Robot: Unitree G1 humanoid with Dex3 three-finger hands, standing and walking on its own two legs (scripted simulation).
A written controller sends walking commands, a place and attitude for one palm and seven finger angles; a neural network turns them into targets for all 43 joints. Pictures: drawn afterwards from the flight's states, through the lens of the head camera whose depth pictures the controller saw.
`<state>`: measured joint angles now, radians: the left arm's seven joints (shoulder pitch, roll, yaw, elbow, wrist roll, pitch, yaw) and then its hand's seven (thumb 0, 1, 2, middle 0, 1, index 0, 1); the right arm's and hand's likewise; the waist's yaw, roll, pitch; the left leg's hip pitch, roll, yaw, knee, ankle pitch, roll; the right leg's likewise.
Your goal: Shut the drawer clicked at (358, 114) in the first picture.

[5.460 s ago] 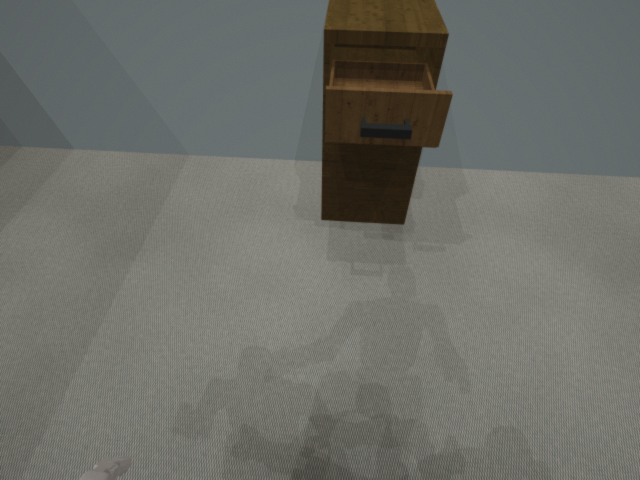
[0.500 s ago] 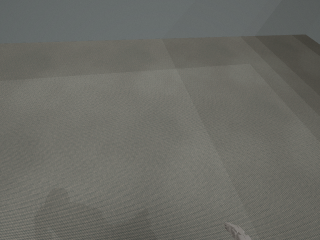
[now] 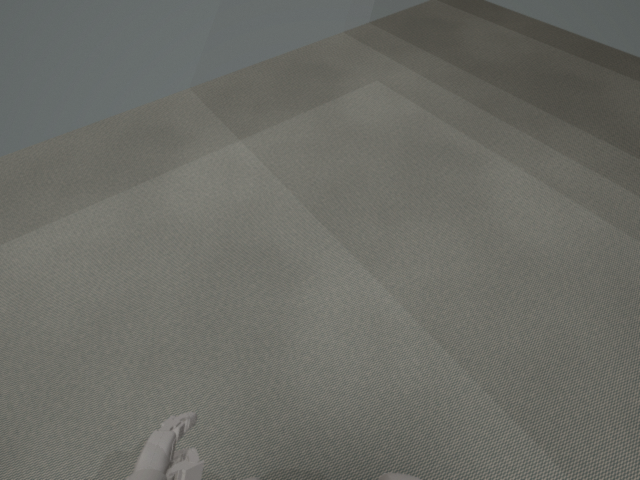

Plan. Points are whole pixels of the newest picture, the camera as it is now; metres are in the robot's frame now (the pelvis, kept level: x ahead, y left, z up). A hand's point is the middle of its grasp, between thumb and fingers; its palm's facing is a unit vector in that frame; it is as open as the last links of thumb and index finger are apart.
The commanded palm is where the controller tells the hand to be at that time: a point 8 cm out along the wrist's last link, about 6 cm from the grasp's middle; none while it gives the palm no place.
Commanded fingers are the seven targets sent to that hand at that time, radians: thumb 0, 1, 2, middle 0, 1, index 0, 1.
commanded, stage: turn to face it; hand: left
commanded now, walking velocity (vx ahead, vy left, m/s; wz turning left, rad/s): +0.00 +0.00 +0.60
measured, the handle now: out of the picture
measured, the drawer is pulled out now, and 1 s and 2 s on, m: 0.30 0.30 0.30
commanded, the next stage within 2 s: none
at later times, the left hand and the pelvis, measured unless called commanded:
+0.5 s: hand out of the picture -0.01 +0.26 -0.17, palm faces +0.32 -0.92 -0.23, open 7.3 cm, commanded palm none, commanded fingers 0.00 0.90 0.90 -0.20 -0.30 -0.20 -0.30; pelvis -0.01 +0.04 +0.01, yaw +15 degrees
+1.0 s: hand out of the picture -0.06 +0.18 -0.12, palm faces +0.57 -0.77 -0.29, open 7.4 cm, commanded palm none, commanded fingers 0.00 0.90 0.90 -0.20 -0.30 -0.20 -0.30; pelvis -0.02 -0.03 +0.02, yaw +34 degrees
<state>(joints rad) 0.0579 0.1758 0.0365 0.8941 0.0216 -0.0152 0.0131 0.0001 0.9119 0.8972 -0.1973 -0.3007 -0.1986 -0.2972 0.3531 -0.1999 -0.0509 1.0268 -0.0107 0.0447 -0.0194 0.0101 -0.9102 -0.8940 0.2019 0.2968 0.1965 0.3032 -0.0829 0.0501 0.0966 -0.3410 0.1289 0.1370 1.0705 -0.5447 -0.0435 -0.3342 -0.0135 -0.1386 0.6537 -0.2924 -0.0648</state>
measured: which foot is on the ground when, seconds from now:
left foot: up 0.00-0.30, down 0.32-0.86, up 0.88-1.00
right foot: down 0.00-0.32, up 0.34-0.86, down 0.88-1.00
